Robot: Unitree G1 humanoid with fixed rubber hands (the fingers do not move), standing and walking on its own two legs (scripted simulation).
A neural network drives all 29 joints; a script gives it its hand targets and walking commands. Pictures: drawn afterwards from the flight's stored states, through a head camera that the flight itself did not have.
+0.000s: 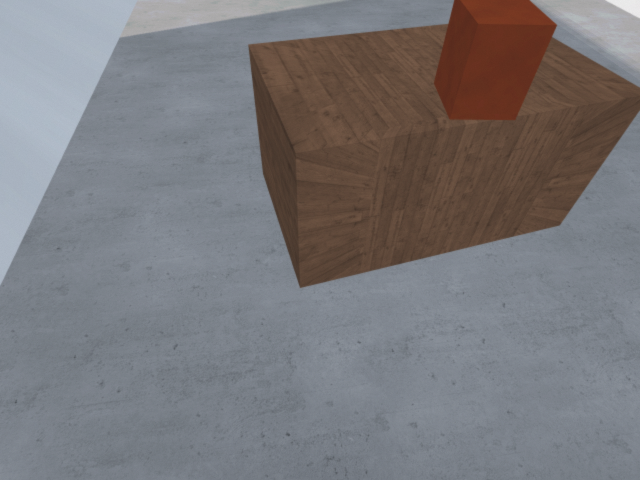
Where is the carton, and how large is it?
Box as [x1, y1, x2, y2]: [434, 0, 556, 119]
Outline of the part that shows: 454,0 434,80 434,84 449,118 514,119 556,24 529,0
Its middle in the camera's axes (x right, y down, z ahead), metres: +0.49 -0.52 +1.13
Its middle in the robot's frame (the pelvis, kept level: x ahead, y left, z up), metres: +1.21 -0.43 -0.01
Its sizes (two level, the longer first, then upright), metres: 0.224 0.197 0.264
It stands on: a pedestal, 0.63 m high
